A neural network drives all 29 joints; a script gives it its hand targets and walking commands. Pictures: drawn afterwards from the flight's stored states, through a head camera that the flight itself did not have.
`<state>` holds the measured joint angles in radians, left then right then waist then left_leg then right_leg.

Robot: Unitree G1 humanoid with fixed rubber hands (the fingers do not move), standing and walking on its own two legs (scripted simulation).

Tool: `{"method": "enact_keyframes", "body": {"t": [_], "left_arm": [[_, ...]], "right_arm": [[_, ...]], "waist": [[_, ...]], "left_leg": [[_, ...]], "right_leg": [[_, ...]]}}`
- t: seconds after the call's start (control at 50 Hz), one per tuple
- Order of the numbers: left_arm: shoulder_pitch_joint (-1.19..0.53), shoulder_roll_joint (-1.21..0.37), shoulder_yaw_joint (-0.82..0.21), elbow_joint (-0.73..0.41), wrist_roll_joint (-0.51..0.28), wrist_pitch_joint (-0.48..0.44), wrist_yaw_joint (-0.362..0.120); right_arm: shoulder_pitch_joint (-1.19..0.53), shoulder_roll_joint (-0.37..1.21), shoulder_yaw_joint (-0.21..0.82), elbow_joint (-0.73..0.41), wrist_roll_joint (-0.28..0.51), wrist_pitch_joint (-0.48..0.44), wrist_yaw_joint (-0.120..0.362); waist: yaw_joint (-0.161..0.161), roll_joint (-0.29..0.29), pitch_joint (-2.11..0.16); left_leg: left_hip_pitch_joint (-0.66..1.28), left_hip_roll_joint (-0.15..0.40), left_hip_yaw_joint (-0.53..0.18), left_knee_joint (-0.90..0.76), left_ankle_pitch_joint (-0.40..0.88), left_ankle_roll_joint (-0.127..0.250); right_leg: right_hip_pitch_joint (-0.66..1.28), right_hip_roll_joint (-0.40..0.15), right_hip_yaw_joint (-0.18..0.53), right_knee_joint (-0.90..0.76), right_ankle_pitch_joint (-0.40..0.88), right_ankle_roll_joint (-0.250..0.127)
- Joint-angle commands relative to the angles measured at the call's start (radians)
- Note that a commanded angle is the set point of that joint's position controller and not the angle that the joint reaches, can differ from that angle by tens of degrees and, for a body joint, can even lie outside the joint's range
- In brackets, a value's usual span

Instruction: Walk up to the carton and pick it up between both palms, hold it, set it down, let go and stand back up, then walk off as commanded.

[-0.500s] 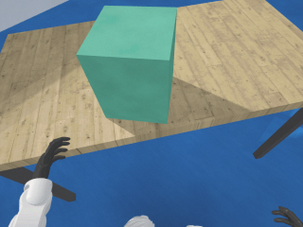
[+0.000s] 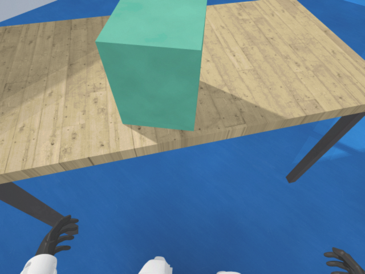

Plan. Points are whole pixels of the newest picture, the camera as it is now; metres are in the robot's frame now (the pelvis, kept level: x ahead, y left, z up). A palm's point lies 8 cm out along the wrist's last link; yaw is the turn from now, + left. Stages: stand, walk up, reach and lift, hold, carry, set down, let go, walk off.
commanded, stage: walk off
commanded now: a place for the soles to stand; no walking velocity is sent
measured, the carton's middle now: (161, 66) +0.59 +0.09 +0.09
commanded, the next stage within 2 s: stand in 1.42 s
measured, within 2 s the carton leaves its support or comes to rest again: neither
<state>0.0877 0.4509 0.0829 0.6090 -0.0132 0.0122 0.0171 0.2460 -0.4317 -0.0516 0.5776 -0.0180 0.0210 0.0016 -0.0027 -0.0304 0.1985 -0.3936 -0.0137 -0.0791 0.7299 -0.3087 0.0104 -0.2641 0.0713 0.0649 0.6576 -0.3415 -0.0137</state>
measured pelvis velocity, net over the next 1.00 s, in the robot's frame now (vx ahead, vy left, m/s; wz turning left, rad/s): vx -0.02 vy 0.01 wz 0.09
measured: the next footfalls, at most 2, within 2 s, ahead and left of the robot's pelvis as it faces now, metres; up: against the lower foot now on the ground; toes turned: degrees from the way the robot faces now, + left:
left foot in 0.26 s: +0.01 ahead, +0.12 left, +0.00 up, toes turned -1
right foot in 0.68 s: +0.04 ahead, -0.14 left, +0.00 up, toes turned +7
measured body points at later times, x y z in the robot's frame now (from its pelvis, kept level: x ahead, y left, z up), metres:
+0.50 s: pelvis -0.01 +0.03 +0.01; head +0.07 +0.09 +0.44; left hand +0.09 +0.35 -0.14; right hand +0.12 -0.29 -0.05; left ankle -0.01 +0.11 -0.72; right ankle -0.02 -0.14 -0.67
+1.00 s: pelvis -0.02 +0.01 +0.00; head +0.04 +0.05 +0.44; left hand +0.08 +0.34 -0.12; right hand +0.12 -0.30 -0.07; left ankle -0.03 +0.12 -0.72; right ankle +0.01 -0.13 -0.70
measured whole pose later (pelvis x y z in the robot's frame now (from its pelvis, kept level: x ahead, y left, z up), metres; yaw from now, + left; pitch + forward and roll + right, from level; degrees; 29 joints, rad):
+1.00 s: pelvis -0.02 +0.01 +0.00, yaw +5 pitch -2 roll -2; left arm 0.18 0.44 0.08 0.73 -0.01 0.00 0.01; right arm 0.25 -0.40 -0.05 0.64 -0.02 -0.01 0.00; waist 0.00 -0.05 0.17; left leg -0.32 -0.04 -0.10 0.74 -0.39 0.02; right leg -0.37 0.02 0.04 0.80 -0.45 -0.01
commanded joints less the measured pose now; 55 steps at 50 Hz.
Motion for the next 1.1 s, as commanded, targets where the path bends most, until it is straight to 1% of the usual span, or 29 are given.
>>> {"method": "enact_keyframes", "body": {"t": [0.0,0.04,0.1,0.16,0.2,0.22,0.24,0.26,0.28,0.32,0.36,0.42,0.54,0.58,0.62,0.64,0.66,0.68,0.7,0.76,0.82,0.88,0.9,0.92,0.94,0.98,1.02,1.06,1.08], "left_arm": [[0.030,0.260,0.061,-0.037,0.062,-0.025,0.004],[0.007,0.215,0.055,-0.035,0.059,-0.033,0.004],[0.083,0.216,0.059,-0.022,0.062,-0.043,0.004],[0.131,0.228,0.059,-0.005,0.059,-0.041,0.004],[0.099,0.211,0.047,0.003,0.041,-0.032,-0.001],[0.102,0.170,0.032,0.014,0.032,-0.026,-0.002],[0.115,0.126,0.022,0.012,0.023,-0.021,0.000],[0.074,0.125,0.023,-0.010,0.017,-0.016,0.003],[0.049,0.169,0.039,0.007,0.020,-0.016,0.013],[0.059,0.182,0.037,0.031,0.010,-0.021,0.006],[0.088,0.161,0.029,0.039,0.010,-0.029,0.000],[0.090,0.161,0.028,0.042,0.010,-0.030,0.004],[0.105,0.149,0.028,0.056,0.009,-0.038,0.007],[0.131,0.141,0.028,0.073,0.010,-0.045,0.007],[0.186,0.142,0.031,0.097,0.015,-0.057,0.008],[0.221,0.166,0.038,0.107,0.020,-0.061,0.011],[0.223,0.209,0.047,0.105,0.030,-0.060,0.012],[0.182,0.273,0.062,0.081,0.050,-0.063,0.010],[0.133,0.276,0.063,0.074,0.049,-0.061,0.004],[0.074,0.226,0.048,0.058,0.050,-0.069,0.007],[0.110,0.209,0.039,0.057,0.054,-0.066,-0.001],[0.075,0.175,0.022,0.067,0.032,-0.046,-0.010],[0.072,0.145,0.016,0.061,0.020,-0.037,-0.011],[0.069,0.122,0.015,0.047,0.010,-0.031,-0.008],[0.058,0.160,0.032,0.064,0.017,-0.031,0.001],[0.070,0.161,0.027,0.078,0.011,-0.039,-0.003],[0.091,0.125,0.021,0.096,0.010,-0.055,-0.008],[0.126,0.140,0.026,0.108,0.015,-0.065,-0.005],[0.149,0.162,0.031,0.112,0.022,-0.068,-0.001]], "right_arm": [[0.006,-0.209,-0.095,0.024,0.011,-0.004,-0.025],[0.068,-0.201,-0.098,0.047,0.009,-0.005,-0.021],[0.070,-0.181,-0.086,0.047,0.005,-0.015,-0.013],[0.075,-0.157,-0.077,0.051,0.006,-0.031,-0.009],[0.150,-0.134,-0.078,0.083,0.000,-0.048,-0.009],[0.187,-0.155,-0.087,0.099,-0.011,-0.057,-0.014],[0.157,-0.212,-0.096,0.082,-0.026,-0.062,-0.018],[0.113,-0.289,-0.105,0.054,-0.023,-0.059,-0.023],[0.088,-0.294,-0.101,0.054,-0.026,-0.058,-0.029],[0.069,-0.233,-0.081,0.051,-0.027,-0.062,-0.036],[0.067,-0.212,-0.086,0.057,-0.026,-0.056,-0.036],[0.103,-0.221,-0.097,0.055,-0.029,-0.044,-0.030],[0.063,-0.234,-0.100,0.047,-0.024,-0.035,-0.029],[0.027,-0.233,-0.097,0.039,-0.021,-0.032,-0.024],[-0.033,-0.211,-0.084,0.025,-0.009,-0.029,-0.018],[-0.046,-0.183,-0.075,0.023,-0.003,-0.028,-0.016],[-0.033,-0.167,-0.071,0.028,0.004,-0.025,-0.019],[-0.028,-0.151,-0.069,0.035,0.014,-0.019,-0.021],[0.002,-0.204,-0.087,0.066,0.008,-0.013,-0.026],[0.038,-0.193,-0.087,0.073,0.006,-0.018,-0.017],[0.057,-0.166,-0.074,0.089,0.011,-0.033,-0.007],[0.140,-0.156,-0.079,0.130,-0.004,-0.056,-0.013],[0.142,-0.193,-0.088,0.124,-0.019,-0.061,-0.018],[0.081,-0.264,-0.091,0.091,-0.022,-0.063,-0.021],[0.031,-0.281,-0.088,0.093,-0.021,-0.061,-0.021],[-0.002,-0.237,-0.070,0.086,-0.020,-0.067,-0.028],[-0.032,-0.215,-0.073,0.094,-0.022,-0.060,-0.024],[-0.032,-0.204,-0.075,0.083,-0.009,-0.055,-0.018],[-0.038,-0.194,-0.071,0.077,-0.002,-0.053,-0.014]], "waist": [[0.018,-0.082,-0.080],[-0.010,-0.074,-0.106],[0.022,-0.083,-0.153],[0.032,-0.110,-0.216],[-0.017,-0.092,-0.265],[-0.041,-0.016,-0.288],[-0.026,0.143,-0.276],[-0.031,0.292,-0.272],[-0.034,0.221,-0.255],[-0.008,0.143,-0.197],[-0.012,0.196,-0.206],[-0.039,0.251,-0.238],[-0.032,0.255,-0.239],[-0.013,0.243,-0.254],[0.037,0.193,-0.282],[0.060,0.127,-0.301],[0.058,0.008,-0.299],[0.055,-0.137,-0.265],[0.019,-0.059,-0.224],[-0.002,-0.065,-0.136],[0.006,-0.112,-0.204],[-0.045,-0.063,-0.265],[-0.044,0.048,-0.261],[-0.034,0.241,-0.249],[-0.021,0.220,-0.225],[0.008,0.156,-0.169],[0.026,0.182,-0.190],[0.037,0.156,-0.257],[0.047,0.126,-0.283]], "left_leg": [[-0.098,-0.080,-0.103,0.428,-0.186,0.005],[-0.106,-0.069,-0.094,0.459,-0.161,0.002],[-0.129,-0.042,-0.064,0.345,-0.253,-0.014],[-0.095,0.001,-0.027,0.066,-0.275,-0.005],[0.122,-0.021,0.014,-0.242,-0.097,0.011],[0.274,-0.010,-0.063,-0.322,-0.014,0.028],[0.343,0.096,-0.249,-0.291,0.230,0.057],[0.325,0.311,-0.555,-0.323,0.398,0.145],[0.261,0.335,-0.631,-0.310,0.347,0.222],[0.272,0.245,-0.458,-0.238,0.486,0.172],[0.337,0.185,-0.351,-0.208,0.640,0.113],[0.399,0.159,-0.339,-0.196,0.699,0.093],[0.320,0.185,-0.358,-0.198,0.633,0.140],[0.255,0.177,-0.318,-0.175,0.567,0.150],[0.110,0.120,-0.201,-0.105,0.416,0.111],[0.021,0.072,-0.149,-0.033,0.299,0.069],[-0.064,-0.006,-0.094,0.079,0.159,0.034],[-0.142,-0.126,-0.043,0.269,-0.261,-0.007],[-0.083,-0.061,-0.065,0.386,-0.340,-0.010],[-0.081,-0.013,-0.053,0.357,-0.290,-0.006],[-0.041,0.006,0.000,0.036,-0.266,-0.013],[0.224,-0.030,0.005,-0.294,-0.049,0.008],[0.298,0.034,-0.140,-0.294,0.095,0.032],[0.248,0.262,-0.461,-0.336,0.218,0.115],[0.180,0.325,-0.551,-0.316,0.274,0.205],[0.153,0.272,-0.414,-0.247,0.398,0.208],[0.198,0.175,-0.250,-0.178,0.522,0.132],[0.127,0.103,-0.133,-0.105,0.497,0.066],[0.059,0.071,-0.107,-0.061,0.403,0.042]], "right_leg": [[-0.104,-0.368,0.432,-0.383,-0.163,-0.186],[-0.030,-0.308,0.333,-0.311,-0.035,-0.184],[0.105,-0.319,0.307,-0.226,0.146,-0.224],[0.194,-0.336,0.283,-0.142,0.286,-0.228],[0.117,-0.270,0.149,-0.016,0.405,-0.176],[-0.005,-0.208,0.083,0.103,0.373,-0.130],[-0.167,-0.122,0.014,0.231,0.108,-0.070],[-0.284,-0.014,-0.056,0.315,-0.288,-0.011],[-0.243,-0.038,0.033,0.368,-0.354,-0.030],[-0.261,-0.071,0.025,0.354,-0.250,-0.040],[-0.285,-0.069,-0.033,0.312,-0.184,-0.038],[-0.280,-0.062,-0.074,0.265,-0.176,-0.036],[-0.195,-0.063,-0.085,0.155,-0.153,-0.047],[-0.101,-0.060,-0.091,0.065,-0.102,-0.054],[0.117,-0.065,-0.094,-0.123,0.065,-0.068],[0.225,-0.101,-0.026,-0.168,0.089,-0.075],[0.264,-0.194,0.175,-0.209,0.102,-0.098],[0.195,-0.405,0.483,-0.312,0.128,-0.209],[0.078,-0.442,0.474,-0.299,0.069,-0.263],[0.031,-0.370,0.320,-0.222,0.205,-0.256],[0.148,-0.333,0.257,-0.128,0.451,-0.223],[0.000,-0.218,0.094,0.032,0.438,-0.137],[-0.128,-0.161,0.054,0.123,0.302,-0.092],[-0.231,-0.050,-0.037,0.224,-0.055,-0.021],[-0.194,-0.046,0.000,0.280,-0.328,-0.031],[-0.167,-0.088,0.004,0.237,-0.255,-0.046],[-0.099,-0.087,-0.062,0.013,-0.101,-0.050],[0.098,-0.095,-0.054,-0.105,0.181,-0.064],[0.174,-0.126,0.023,-0.102,0.245,-0.084]]}}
